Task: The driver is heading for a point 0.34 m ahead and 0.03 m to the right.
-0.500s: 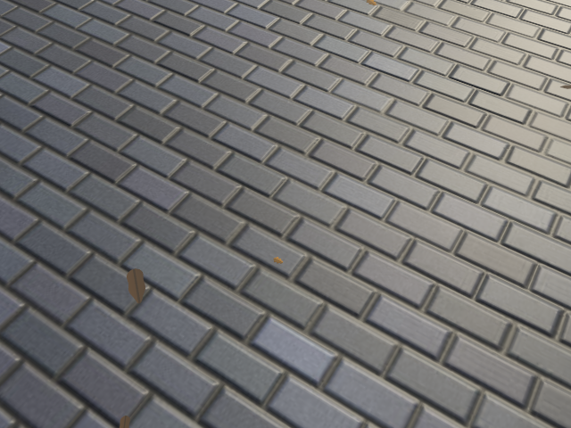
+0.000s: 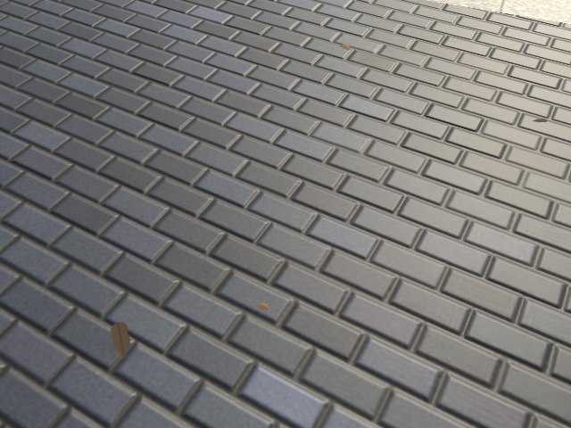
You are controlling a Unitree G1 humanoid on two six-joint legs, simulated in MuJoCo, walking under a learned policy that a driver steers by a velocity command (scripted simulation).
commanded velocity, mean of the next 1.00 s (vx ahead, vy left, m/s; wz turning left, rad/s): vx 0.15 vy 0.00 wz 0.00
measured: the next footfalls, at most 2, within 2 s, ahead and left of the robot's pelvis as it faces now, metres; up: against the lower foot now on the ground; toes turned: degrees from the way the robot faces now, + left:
left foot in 0.64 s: +0.17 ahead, +0.11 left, +0.00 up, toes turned +5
right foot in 1.06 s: +0.36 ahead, -0.04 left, +0.00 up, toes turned -3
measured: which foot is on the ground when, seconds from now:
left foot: down 0.00-0.42, up 0.44-0.62, down 0.64-1.00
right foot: down 0.00-0.66, up 0.68-1.00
